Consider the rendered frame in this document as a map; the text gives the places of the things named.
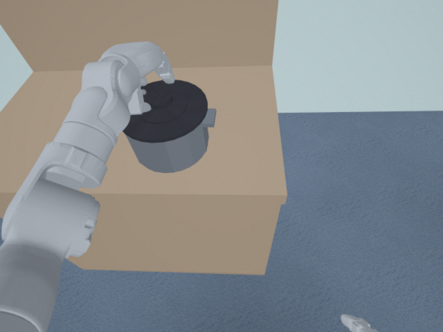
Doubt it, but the pot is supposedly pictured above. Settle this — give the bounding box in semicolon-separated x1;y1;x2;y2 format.
126;109;216;173

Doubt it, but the robot right hand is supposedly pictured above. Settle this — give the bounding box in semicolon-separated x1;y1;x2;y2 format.
341;314;378;332

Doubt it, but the table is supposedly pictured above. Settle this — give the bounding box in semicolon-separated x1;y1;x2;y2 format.
0;0;287;275

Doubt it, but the lid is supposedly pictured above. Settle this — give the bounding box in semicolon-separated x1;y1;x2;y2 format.
123;80;208;143

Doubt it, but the robot left hand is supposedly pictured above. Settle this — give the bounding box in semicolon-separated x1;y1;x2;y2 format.
101;41;174;115

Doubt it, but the knob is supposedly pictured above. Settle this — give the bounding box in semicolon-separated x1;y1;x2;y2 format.
147;89;172;109

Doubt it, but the left robot forearm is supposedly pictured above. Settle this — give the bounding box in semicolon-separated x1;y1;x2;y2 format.
1;53;141;241

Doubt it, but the left robot upper arm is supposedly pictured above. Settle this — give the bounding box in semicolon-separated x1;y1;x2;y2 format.
0;178;100;332

